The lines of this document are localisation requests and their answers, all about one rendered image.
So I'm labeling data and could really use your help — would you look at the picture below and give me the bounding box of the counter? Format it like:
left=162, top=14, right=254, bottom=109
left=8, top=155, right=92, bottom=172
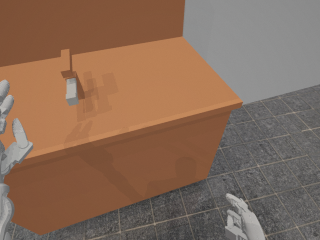
left=0, top=0, right=243, bottom=236

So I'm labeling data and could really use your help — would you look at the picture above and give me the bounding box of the robot left forearm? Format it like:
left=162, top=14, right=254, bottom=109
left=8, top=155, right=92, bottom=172
left=0, top=183, right=15, bottom=240

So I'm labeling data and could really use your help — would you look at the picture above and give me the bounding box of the right robot hand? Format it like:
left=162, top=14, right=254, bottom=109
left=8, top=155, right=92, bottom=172
left=225, top=193, right=266, bottom=240

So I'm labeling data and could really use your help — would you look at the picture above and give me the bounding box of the left robot hand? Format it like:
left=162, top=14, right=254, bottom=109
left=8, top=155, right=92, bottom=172
left=0, top=80, right=34, bottom=184

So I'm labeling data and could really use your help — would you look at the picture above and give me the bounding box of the tap lever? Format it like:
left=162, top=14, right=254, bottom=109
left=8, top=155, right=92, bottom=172
left=66, top=78, right=79, bottom=106

